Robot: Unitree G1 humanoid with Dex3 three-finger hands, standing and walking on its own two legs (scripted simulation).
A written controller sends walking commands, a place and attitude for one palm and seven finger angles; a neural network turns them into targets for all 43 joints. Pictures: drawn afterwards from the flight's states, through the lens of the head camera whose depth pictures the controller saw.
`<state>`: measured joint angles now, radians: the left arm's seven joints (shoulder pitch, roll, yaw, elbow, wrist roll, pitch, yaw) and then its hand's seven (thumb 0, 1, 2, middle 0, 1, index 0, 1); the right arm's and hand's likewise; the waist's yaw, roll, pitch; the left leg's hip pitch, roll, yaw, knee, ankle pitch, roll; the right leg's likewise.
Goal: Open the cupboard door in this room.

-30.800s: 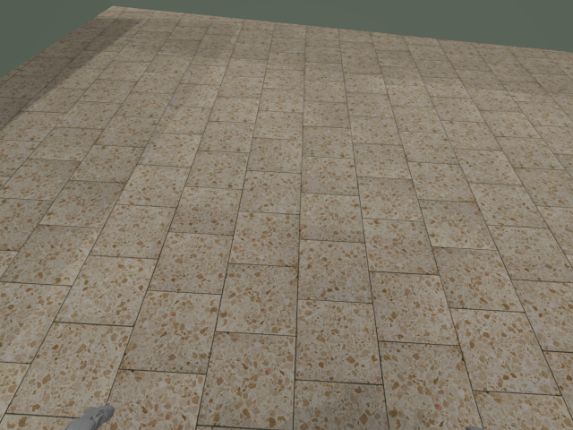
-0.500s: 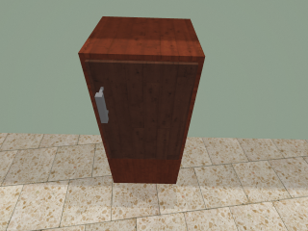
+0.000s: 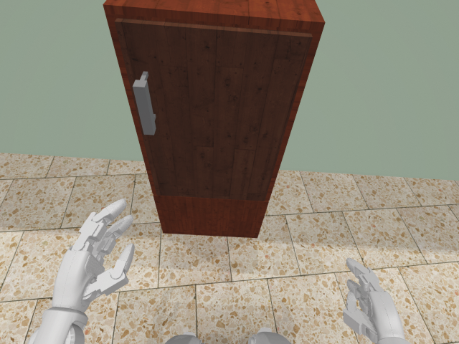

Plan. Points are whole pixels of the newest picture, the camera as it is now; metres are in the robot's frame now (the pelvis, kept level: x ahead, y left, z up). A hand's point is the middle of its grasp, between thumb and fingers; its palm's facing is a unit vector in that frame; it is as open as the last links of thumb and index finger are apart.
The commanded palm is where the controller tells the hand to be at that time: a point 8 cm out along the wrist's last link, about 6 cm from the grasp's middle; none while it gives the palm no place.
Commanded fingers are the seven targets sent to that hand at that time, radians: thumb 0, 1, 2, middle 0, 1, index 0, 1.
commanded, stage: raise the hand with hooked fingers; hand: left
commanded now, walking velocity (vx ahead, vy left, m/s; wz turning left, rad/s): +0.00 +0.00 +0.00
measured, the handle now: (147, 103) +0.61 +0.23 +0.06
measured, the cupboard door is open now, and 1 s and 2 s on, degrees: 0 0 0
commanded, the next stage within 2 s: move the hooked fingers beside the handle in 1.74 s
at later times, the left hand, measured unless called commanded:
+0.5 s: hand (104, 253) +0.25 +0.22 +0.03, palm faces +0.02 -1.00 -0.04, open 11.2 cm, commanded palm +0.22 +0.27 +0.04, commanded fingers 0.00 -0.13 0.46 -0.27 -0.96 -0.27 -0.96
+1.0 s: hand (72, 225) +0.28 +0.27 +0.06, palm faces +0.04 -1.00 -0.06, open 13.8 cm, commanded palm +0.26 +0.32 +0.06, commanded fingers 0.00 -0.50 0.30 -0.30 -1.20 -0.30 -1.20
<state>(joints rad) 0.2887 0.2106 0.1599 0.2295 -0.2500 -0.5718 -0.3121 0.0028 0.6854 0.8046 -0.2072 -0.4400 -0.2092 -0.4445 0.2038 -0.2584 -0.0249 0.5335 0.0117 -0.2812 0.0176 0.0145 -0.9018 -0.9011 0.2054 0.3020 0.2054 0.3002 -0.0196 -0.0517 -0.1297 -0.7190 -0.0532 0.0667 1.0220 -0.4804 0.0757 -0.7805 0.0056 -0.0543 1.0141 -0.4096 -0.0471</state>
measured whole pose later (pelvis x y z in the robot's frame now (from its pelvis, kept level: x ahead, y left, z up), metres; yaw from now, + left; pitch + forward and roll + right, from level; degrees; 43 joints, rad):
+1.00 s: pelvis +0.03 +0.00 +0.01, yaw +1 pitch +13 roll -3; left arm 0.11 0.39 0.37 0.29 -0.36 -0.33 -0.45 -0.01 -0.44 0.33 -0.29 -1.16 -0.29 -1.16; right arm 0.26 -0.26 0.05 0.51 0.04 -0.20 -0.05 0.01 -0.90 -0.90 0.21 0.30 0.21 0.30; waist 0.00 0.02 -0.13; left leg -0.75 -0.03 0.00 1.03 -0.51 0.06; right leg -0.76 0.03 -0.12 0.95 -0.42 -0.05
